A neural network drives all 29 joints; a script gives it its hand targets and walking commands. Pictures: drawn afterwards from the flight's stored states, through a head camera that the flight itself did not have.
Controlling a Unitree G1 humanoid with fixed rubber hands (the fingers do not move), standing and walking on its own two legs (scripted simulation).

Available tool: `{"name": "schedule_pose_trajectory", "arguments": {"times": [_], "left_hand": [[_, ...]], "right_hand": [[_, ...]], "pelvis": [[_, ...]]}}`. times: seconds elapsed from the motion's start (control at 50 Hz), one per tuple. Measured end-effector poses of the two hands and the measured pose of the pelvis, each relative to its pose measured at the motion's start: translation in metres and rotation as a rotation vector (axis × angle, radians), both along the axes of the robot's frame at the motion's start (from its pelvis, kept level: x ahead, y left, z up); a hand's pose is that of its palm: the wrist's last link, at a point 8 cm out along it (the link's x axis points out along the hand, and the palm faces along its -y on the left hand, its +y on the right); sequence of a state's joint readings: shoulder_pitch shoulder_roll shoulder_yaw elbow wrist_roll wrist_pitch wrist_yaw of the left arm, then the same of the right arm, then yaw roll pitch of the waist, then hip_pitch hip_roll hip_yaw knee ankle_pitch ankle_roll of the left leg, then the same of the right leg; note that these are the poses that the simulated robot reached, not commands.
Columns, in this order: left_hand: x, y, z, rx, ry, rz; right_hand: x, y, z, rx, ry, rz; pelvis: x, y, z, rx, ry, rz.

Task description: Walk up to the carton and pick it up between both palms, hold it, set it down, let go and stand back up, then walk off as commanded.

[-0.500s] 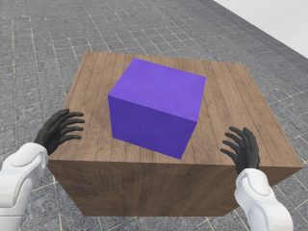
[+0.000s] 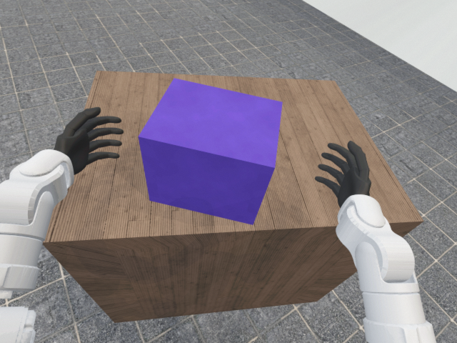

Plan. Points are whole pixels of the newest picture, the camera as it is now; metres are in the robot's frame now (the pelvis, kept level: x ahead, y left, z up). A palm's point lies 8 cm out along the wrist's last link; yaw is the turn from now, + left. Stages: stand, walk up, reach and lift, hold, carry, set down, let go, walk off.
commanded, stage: reach and lift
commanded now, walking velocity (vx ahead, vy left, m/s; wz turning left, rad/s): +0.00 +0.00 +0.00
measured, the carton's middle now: (214, 152) +0.49 -0.01 +0.03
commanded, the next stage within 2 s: none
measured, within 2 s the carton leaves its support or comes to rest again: neither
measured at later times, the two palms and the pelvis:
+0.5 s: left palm (78, 107) +0.46 +0.22 +0.17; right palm (349, 148) +0.37 -0.22 +0.17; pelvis +0.01 +0.01 +0.00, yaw +2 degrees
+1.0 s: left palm (105, 83) +0.51 +0.18 +0.18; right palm (347, 124) +0.42 -0.23 +0.18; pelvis +0.01 -0.02 +0.00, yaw +3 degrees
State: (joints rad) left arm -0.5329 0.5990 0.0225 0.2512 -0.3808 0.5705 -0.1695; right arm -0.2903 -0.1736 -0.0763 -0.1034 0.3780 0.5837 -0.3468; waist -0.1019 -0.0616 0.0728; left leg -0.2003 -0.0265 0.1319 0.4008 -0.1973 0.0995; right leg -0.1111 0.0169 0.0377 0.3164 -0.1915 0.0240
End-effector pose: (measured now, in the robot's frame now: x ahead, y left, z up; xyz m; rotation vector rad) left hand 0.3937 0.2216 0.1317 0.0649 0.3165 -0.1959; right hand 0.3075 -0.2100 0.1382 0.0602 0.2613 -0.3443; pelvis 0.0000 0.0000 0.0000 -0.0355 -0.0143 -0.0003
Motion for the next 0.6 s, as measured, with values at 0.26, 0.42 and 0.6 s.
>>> {"name": "schedule_pose_trajectory", "arguments": {"times": [0.26, 0.42, 0.6], "left_hand": [[0.035, 0.005, 0.022, 0.005, -0.022, 0.032], [0.055, 0.000, 0.034, 0.014, -0.024, 0.029], [0.080, -0.012, 0.043, 0.005, -0.034, 0.037]], "right_hand": [[0.042, 0.004, 0.020, -0.006, -0.036, 0.015], [0.059, -0.002, 0.028, -0.010, -0.039, 0.001], [0.076, -0.011, 0.037, -0.012, -0.038, -0.008]], "pelvis": [[0.002, 0.010, -0.002, -0.020, 0.038, 0.021], [0.005, 0.014, -0.003, -0.027, 0.054, 0.033], [0.005, 0.012, -0.003, -0.030, 0.093, 0.032]]}}
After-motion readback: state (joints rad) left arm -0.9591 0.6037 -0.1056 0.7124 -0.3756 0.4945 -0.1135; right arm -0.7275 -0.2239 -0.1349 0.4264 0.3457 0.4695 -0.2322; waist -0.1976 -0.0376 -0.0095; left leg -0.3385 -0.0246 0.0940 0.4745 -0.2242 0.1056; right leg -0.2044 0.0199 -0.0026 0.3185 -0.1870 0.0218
